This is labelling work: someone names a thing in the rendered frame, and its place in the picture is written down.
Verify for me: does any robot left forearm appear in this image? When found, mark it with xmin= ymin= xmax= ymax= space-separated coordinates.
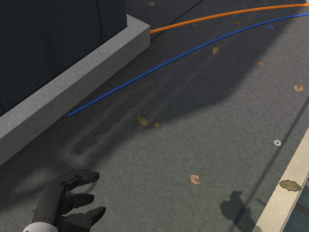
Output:
xmin=23 ymin=221 xmax=58 ymax=232

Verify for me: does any robot left hand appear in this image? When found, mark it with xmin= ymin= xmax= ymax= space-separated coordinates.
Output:
xmin=31 ymin=168 xmax=106 ymax=232

